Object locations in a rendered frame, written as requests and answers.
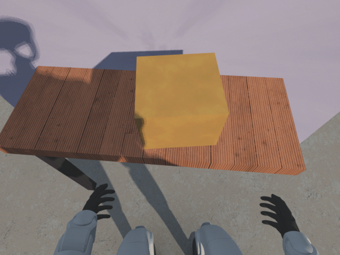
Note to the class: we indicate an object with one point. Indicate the robot left hand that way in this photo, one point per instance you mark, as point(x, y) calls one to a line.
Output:
point(95, 199)

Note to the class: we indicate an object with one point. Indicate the right robot thigh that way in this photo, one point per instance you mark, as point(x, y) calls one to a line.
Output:
point(213, 240)

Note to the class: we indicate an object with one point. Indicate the robot thigh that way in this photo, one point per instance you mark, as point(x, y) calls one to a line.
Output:
point(213, 240)
point(138, 241)

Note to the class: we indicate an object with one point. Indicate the left robot forearm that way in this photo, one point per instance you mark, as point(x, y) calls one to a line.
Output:
point(79, 236)

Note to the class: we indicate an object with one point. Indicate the left robot thigh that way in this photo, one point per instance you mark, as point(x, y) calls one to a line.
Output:
point(138, 241)

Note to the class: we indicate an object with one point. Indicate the robot right hand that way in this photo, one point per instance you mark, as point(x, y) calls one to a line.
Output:
point(283, 216)

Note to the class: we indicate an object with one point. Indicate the table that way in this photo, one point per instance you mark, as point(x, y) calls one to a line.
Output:
point(69, 112)

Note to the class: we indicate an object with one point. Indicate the carton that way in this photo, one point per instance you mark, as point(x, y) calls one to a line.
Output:
point(179, 100)

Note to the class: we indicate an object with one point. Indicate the right robot forearm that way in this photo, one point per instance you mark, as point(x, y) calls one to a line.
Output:
point(297, 243)

